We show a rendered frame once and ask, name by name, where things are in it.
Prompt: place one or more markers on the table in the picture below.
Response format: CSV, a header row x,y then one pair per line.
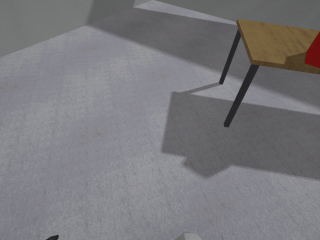
x,y
269,45

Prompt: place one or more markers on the carton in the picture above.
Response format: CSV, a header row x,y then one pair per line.
x,y
313,53

